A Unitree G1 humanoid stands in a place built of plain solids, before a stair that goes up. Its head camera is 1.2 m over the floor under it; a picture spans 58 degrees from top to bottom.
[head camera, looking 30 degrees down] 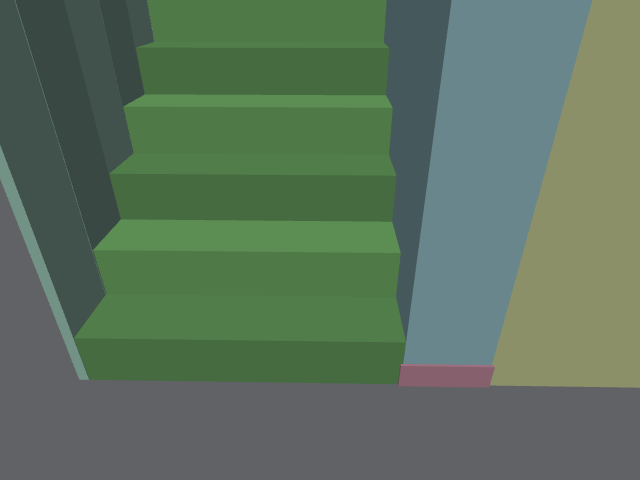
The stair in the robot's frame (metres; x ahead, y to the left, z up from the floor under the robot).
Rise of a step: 0.20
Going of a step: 0.24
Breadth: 1.10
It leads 1 degrees to the right of straight ahead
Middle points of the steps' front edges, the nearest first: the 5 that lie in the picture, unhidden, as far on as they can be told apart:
1.07 0.27 0.20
1.31 0.26 0.39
1.55 0.26 0.59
1.79 0.25 0.79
2.03 0.25 0.99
